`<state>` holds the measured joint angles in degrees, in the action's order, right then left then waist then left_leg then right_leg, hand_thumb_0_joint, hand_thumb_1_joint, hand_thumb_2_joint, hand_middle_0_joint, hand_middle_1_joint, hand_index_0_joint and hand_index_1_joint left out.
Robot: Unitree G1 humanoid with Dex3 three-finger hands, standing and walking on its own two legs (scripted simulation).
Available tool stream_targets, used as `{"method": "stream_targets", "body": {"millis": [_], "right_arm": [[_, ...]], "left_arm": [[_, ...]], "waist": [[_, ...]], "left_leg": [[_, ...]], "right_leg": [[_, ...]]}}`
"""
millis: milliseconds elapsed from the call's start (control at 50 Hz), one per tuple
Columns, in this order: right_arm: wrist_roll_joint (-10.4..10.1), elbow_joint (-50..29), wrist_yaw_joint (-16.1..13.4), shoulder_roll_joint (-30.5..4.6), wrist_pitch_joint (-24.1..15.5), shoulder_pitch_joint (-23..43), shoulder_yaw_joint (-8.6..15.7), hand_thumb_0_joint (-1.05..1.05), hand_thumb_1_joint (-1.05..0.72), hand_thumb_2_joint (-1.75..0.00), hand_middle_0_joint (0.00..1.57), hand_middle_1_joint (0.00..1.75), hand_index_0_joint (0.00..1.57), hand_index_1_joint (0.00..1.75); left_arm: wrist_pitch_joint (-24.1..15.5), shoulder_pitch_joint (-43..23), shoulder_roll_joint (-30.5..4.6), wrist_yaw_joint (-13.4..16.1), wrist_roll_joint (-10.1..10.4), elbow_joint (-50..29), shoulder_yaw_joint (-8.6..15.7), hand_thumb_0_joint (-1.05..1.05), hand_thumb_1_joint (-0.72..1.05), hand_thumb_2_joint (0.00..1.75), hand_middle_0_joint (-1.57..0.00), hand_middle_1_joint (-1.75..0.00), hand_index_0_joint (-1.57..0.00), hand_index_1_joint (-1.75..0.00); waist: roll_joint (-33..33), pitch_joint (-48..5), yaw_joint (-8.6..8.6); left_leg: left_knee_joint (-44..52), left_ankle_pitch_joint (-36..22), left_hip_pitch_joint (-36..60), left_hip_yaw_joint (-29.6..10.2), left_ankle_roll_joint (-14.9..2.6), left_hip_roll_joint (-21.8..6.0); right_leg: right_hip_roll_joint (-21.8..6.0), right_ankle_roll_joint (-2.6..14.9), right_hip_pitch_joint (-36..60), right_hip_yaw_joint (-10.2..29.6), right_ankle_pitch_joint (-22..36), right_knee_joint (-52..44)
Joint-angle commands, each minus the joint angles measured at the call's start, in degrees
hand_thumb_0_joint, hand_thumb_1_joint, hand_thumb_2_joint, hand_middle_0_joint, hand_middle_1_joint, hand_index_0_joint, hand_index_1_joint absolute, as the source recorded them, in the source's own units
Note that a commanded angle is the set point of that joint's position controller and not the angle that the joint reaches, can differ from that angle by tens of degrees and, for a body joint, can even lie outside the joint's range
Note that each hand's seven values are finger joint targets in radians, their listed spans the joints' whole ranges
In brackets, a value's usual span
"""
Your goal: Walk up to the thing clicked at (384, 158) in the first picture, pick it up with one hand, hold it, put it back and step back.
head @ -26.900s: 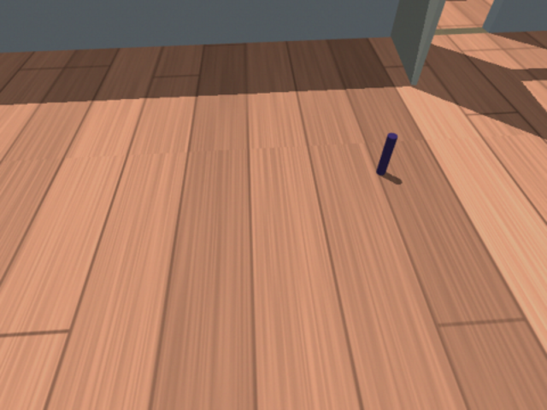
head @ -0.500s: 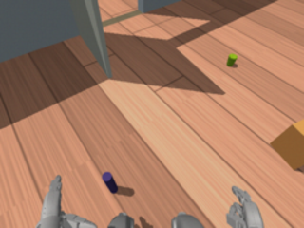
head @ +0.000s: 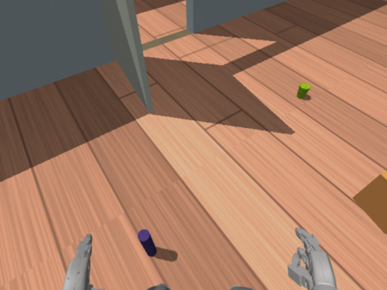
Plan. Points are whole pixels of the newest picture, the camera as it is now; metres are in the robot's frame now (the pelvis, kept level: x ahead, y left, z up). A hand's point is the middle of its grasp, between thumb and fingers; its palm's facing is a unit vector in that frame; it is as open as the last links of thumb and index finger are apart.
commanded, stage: home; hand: left
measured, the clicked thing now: (148, 244) +0.39 +0.21 -0.60
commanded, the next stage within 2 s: stand in 1.42 s
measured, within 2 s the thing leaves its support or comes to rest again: neither
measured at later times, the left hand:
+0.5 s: hand (109, 281) +0.16 +0.18 -0.06, palm faces +0.09 -0.95 -0.30, open 17.6 cm
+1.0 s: hand (106, 279) +0.16 +0.19 -0.06, palm faces +0.09 -0.95 -0.29, open 17.6 cm
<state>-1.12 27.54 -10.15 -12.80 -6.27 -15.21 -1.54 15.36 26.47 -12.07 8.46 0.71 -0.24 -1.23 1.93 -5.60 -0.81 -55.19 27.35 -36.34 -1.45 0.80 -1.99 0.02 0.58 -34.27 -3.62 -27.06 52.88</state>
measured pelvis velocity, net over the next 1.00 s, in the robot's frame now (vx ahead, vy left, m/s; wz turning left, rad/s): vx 0.00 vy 0.01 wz -0.01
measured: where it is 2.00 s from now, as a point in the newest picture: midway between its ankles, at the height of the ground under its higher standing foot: outside the picture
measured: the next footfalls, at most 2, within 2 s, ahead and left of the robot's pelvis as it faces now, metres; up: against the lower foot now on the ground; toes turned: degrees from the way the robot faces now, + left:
none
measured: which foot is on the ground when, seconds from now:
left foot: down 0.00-1.00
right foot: down 0.00-1.00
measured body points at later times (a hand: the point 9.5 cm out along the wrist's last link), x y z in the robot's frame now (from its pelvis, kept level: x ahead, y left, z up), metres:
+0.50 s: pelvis +0.00 +0.00 +0.00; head +0.02 +0.00 +0.45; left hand +0.15 +0.23 -0.04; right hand +0.15 -0.24 -0.07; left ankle +0.00 +0.12 -0.69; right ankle +0.00 -0.11 -0.69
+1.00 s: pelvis +0.00 +0.01 +0.00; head +0.03 +0.00 +0.45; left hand +0.16 +0.24 -0.04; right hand +0.16 -0.23 -0.07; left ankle +0.00 +0.12 -0.69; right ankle +0.00 -0.11 -0.69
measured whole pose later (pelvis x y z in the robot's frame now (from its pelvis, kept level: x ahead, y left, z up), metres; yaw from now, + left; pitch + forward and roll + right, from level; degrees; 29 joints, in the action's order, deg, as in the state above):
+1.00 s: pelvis +0.00 +0.01 +0.00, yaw +0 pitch +8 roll -2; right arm -1.0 29.4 -9.8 -12.1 -7.6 -15.8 -1.7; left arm 14.4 25.9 -11.9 7.7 0.6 1.6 -0.8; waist 1.9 -5.1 -0.7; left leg -53.7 26.7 -34.8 -0.9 0.3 -1.8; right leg -0.1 0.2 -32.8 -3.0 -26.1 51.2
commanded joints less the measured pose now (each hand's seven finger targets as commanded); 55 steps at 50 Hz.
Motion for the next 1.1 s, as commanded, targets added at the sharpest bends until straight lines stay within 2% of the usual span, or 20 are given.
{"method": "stream_targets", "body": {"millis": [0, 100, 180, 260, 360, 460, 580, 640, 680, 720, 740, 800, 820, 860, 900, 920, 940, 1000, 1020, 1080], "right_arm": [[0.29, -8.08, -0.9, -6.07, -2.87, 2.82, 2.5, 0.0, -0.9, -0.9, 0.2, 0.3, 0.2, 0.3], [0.41, -8.01, -0.78, -6.09, -2.75, 2.16, 2.89, 0.0, -0.9, -0.9, 0.2, 0.3, 0.2, 0.3], [0.32, -7.85, -0.54, -5.96, -2.95, 2.88, 2.75, 0.0, -0.9, -0.9, 0.2, 0.3, 0.2, 0.3], [0.36, -7.83, -0.79, -5.97, -3.11, 2.43, 2.85, 0.0, -0.9, -0.9, 0.2, 0.3, 0.2, 0.3], [0.37, -7.34, -0.62, -5.95, -3.34, 3.04, 2.77, 0.0, -0.9, -0.9, 0.2, 0.3, 0.2, 0.3], [0.31, -7.43, -0.68, -6.11, -3.58, 3.01, 2.86, 0.0, -0.9, -0.9, 0.2, 0.3, 0.2, 0.3], [0.35, -7.22, -0.66, -5.89, -3.88, 3.35, 2.59, 0.0, -0.9, -0.9, 0.2, 0.3, 0.2, 0.3], [0.4, -7.31, -0.78, -5.77, -4.0, 3.15, 2.61, 0.0, -0.9, -0.9, 0.2, 0.3, 0.2, 0.3], [0.42, -6.96, -0.83, -5.95, -4.07, 2.63, 2.75, 0.0, -0.9, -0.9, 0.2, 0.3, 0.2, 0.3], [0.52, -6.74, -0.75, -5.83, -4.13, 2.84, 2.63, 0.0, -0.9, -0.9, 0.2, 0.3, 0.2, 0.3], [0.35, -6.67, -0.74, -6.03, -4.12, 3.28, 2.63, 0.0, -0.9, -0.9, 0.2, 0.3, 0.2, 0.3], [0.42, -6.75, -0.69, -5.77, -4.32, 3.24, 2.5, 0.0, -0.9, -0.9, 0.2, 0.3, 0.2, 0.3], [0.43, -6.67, -0.75, -5.89, -4.26, 2.94, 2.65, 0.0, -0.9, -0.9, 0.2, 0.3, 0.2, 0.3], [0.36, -6.78, -0.56, -5.94, -4.31, 3.18, 2.6, 0.0, -0.9, -0.9, 0.2, 0.3, 0.2, 0.3], [0.38, -6.88, -0.62, -6.09, -4.22, 3.04, 2.8, 0.0, -0.9, -0.9, 0.2, 0.3, 0.2, 0.3], [0.44, -6.92, -0.59, -5.92, -4.19, 3.02, 2.71, 0.0, -0.9, -0.9, 0.2, 0.3, 0.2, 0.3], [0.48, -7.0, -0.64, -6.03, -4.17, 2.78, 2.82, 0.0, -0.9, -0.9, 0.2, 0.3, 0.2, 0.3], [0.5, -6.33, -0.62, -5.94, -4.19, 2.15, 2.89, 0.0, -0.9, -0.9, 0.2, 0.3, 0.2, 0.3], [0.55, -6.22, -0.66, -6.02, -4.21, 2.33, 2.91, 0.0, -0.9, -0.9, 0.2, 0.3, 0.2, 0.3], [0.6, -6.08, -0.63, -5.86, -4.07, 2.13, 2.91, 0.0, -0.9, -0.9, 0.2, 0.3, 0.2, 0.3]], "left_arm": [[-3.13, 0.2, -5.86, 0.67, -0.58, -8.97, 3.8, 0.0, -0.61, 0.01, -0.04, -0.04, -0.04, -0.04], [-3.31, 0.82, -5.57, 0.2, -0.71, -7.61, 3.96, 0.0, -0.6, 0.03, -0.05, -0.05, -0.05, -0.05], [-3.49, -1.53, -5.63, 0.06, -0.59, -8.85, 3.62, 0.0, -0.57, 0.04, -0.05, -0.05, -0.05, -0.05], [-3.35, -0.94, -5.77, 0.05, -0.65, -8.67, 3.97, 0.0, -0.57, 0.04, -0.05, -0.05, -0.05, -0.05], [-3.5, -1.63, -5.52, 0.09, -0.63, -8.11, 4.0, 0.0, -0.58, 0.04, -0.05, -0.05, -0.05, -0.05], [-3.64, -1.43, -5.28, 0.0, -0.6, -8.35, 3.62, 0.0, -0.58, 0.04, -0.05, -0.05, -0.05, -0.05], [-3.84, -2.57, -5.19, 0.03, -0.58, -8.12, 3.45, 0.0, -0.59, 0.03, -0.05, -0.05, -0.05, -0.05], [-3.99, -2.18, -5.96, 0.04, -0.69, -8.61, 4.22, 0.0, -0.58, 0.04, -0.05, -0.05, -0.05, -0.05], [-3.86, -1.35, -5.58, -0.1, -0.74, -8.12, 3.97, 0.0, -0.59, 0.03, -0.05, -0.05, -0.05, -0.05], [-3.92, -2.24, -5.19, -0.04, -0.59, -9.16, 3.66, 0.0, -0.6, 0.03, -0.05, -0.05, -0.05, -0.05], [-3.98, -2.47, -5.19, -0.05, -0.61, -8.03, 3.33, 0.0, -0.6, 0.03, -0.05, -0.05, -0.05, -0.05], [-3.89, -2.2, -4.95, -0.08, -0.61, -7.89, 3.31, 0.0, -0.59, 0.03, -0.05, -0.05, -0.05, -0.05], [-3.92, -2.78, -5.72, -0.04, -0.6, -8.7, 4.08, 0.0, -0.57, 0.04, -0.05, -0.05, -0.05, -0.05], [-3.97, -1.74, -5.33, -0.12, -0.6, -8.16, 3.65, 0.0, -0.58, 0.04, -0.05, -0.05, -0.05, -0.05], [-4.11, -1.77, -5.42, -0.15, -0.63, -8.08, 3.85, 0.0, -0.58, 0.04, -0.05, -0.05, -0.05, -0.05], [-4.15, -0.71, -5.59, -0.08, -0.64, -8.3, 4.04, 0.0, -0.59, 0.03, -0.05, -0.05, -0.05, -0.05], [-4.12, -1.11, -5.17, -0.17, -0.69, -8.28, 3.49, 0.0, -0.6, 0.03, -0.05, -0.05, -0.05, -0.05], [-4.2, -1.83, -5.29, -0.16, -0.72, -9.12, 3.68, 0.0, -0.59, 0.03, -0.05, -0.05, -0.05, -0.05], [-4.1, -1.24, -4.66, -0.13, -0.8, -7.81, 3.22, 0.0, -0.6, 0.03, -0.05, -0.05, -0.05, -0.05], [-4.05, -1.69, -5.31, -0.01, -0.81, -8.7, 3.76, 0.0, -0.59, 0.03, -0.05, -0.05, -0.05, -0.05]], "waist": [[0.19, -6.22, -0.48], [-2.02, -6.92, -0.54], [-0.93, -5.9, -0.71], [-1.89, -7.89, -0.91], [-0.94, -5.36, -0.6], [-1.22, -5.98, -0.48], [-1.18, -4.23, -0.65], [-1.4, -6.13, -0.21], [-1.53, -6.78, -0.68], [0.41, -6.58, -0.33], [-0.02, -4.1, -0.31], [-0.72, -4.18, -0.54], [-0.16, -5.16, -0.42], [-0.06, -4.05, -0.01], [-1.22, -5.28, -0.25], [-0.32, -5.88, 0.24], [-1.25, -6.76, -0.5], [-0.41, -7.62, -0.38], [-1.06, -7.09, -0.85], [0.22, -7.58, -0.38]], "left_leg": [[8.19, -14.52, 5.44, 1.11, -1.14, 1.59], [6.96, -17.4, 5.44, 1.81, -1.4, 1.76], [7.81, -15.36, 5.64, 1.66, -1.42, 1.73], [7.41, -17.39, 6.73, 1.68, -1.5, 1.64], [9.47, -10.86, 5.57, 1.26, -1.45, 1.59], [9.61, -11.77, 5.92, 1.11, -1.38, 1.44], [10.07, -9.52, 5.29, 1.18, -1.46, 1.52], [9.33, -10.89, 5.8, 1.61, -1.58, 1.78], [9.17, -12.14, 6.86, 1.61, -1.58, 1.64], [9.87, -12.36, 6.55, 1.14, -1.27, 1.48], [10.38, -10.55, 5.75, 1.23, -1.27, 1.52], [10.45, -9.35, 5.54, 1.06, -1.43, 1.53], [10.48, -9.69, 5.75, 0.95, -1.42, 1.48], [10.98, -9.74, 5.68, 0.71, -1.24, 1.36], [10.48, -10.98, 6.16, 0.84, -1.34, 1.43], [10.14, -12.24, 6.36, 0.92, -1.27, 1.49], [9.51, -13.54, 6.76, 1.03, -1.37, 1.54], [8.86, -16.99, 8.08, 1.37, -1.21, 1.41], [8.96, -17.19, 8.03, 1.08, -1.16, 1.26], [9.07, -18.11, 8.18, 0.92, -1.05, 1.27]], "right_leg": [[0.91, -0.34, 4.33, 0.67, 14.41, -9.13], [0.66, -0.82, 5.61, 1.07, 18.75, -9.37], [0.59, -0.7, 4.99, 1.1, 16.36, -9.88], [0.6, -0.77, 6.07, 1.1, 18.73, -9.58], [0.8, -0.34, 4.41, 0.82, 11.2, -10.41], [0.94, -0.22, 4.46, 0.52, 11.79, -10.17], [0.8, -0.27, 3.83, 0.66, 9.67, -10.91], [0.53, -0.43, 4.94, 1.13, 11.32, -11.2], [0.61, -0.47, 4.92, 1.17, 12.65, -10.81], [0.85, -0.02, 4.87, 0.67, 12.27, -10.02], [0.82, -0.07, 3.78, 0.53, 10.52, -10.59], [0.85, -0.17, 3.98, 0.44, 9.47, -10.99], [0.91, -0.09, 4.0, 0.48, 9.78, -10.73], [1.01, 0.03, 3.83, 0.16, 9.33, -10.32], [1.0, -0.07, 4.4, 0.23, 10.59, -10.31], [0.93, -0.04, 4.95, 0.33, 11.74, -10.28], [0.89, -0.21, 5.34, 0.52, 13.31, -10.17], [0.8, -0.27, 5.85, 0.69, 16.92, -9.68], [0.95, -0.24, 5.61, 0.46, 16.93, -9.37], [1.03, -0.08, 5.72, 0.23, 17.3, -9.26]]}}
